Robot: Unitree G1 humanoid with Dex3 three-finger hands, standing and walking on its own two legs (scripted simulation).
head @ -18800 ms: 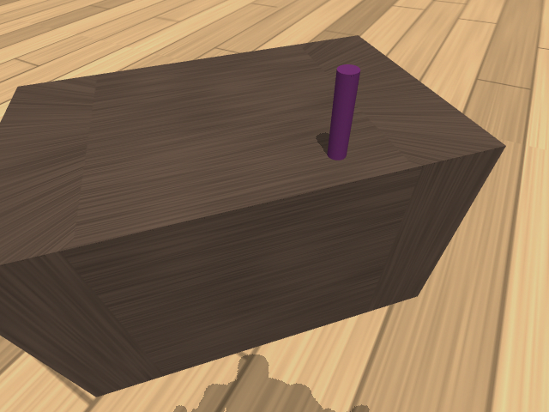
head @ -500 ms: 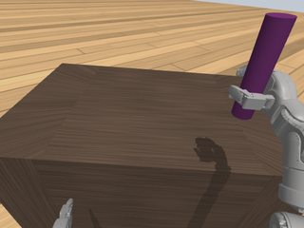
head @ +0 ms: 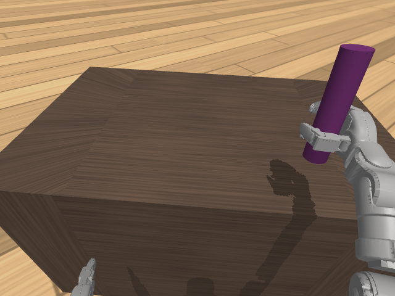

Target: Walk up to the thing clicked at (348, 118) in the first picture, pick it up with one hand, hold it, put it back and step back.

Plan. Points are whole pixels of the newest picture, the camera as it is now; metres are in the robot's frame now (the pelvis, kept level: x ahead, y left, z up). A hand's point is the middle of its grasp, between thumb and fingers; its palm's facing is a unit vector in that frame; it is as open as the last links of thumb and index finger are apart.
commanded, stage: crouch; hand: right
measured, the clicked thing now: (332, 110) +0.39 -0.20 +0.26
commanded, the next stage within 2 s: lower in 0.70 s
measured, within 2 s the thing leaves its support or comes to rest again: neither
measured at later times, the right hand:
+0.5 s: hand (310, 133) +0.43 -0.20 +0.17, palm faces +0.14 +0.99 +0.00, open 6.8 cm
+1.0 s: hand (304, 141) +0.45 -0.20 +0.14, palm faces +0.12 +0.99 +0.01, open 6.8 cm
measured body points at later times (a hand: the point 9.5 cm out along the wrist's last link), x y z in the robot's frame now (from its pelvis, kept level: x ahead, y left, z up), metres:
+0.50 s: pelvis +0.01 -0.01 +0.00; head +0.00 +0.00 +0.45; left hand +0.15 +0.26 -0.07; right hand +0.42 -0.25 +0.18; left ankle +0.02 +0.12 -0.73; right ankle +0.03 -0.14 -0.73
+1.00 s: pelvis +0.01 -0.01 +0.00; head +0.03 -0.01 +0.45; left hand +0.15 +0.26 -0.08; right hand +0.44 -0.26 +0.14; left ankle +0.02 +0.12 -0.73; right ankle +0.03 -0.14 -0.73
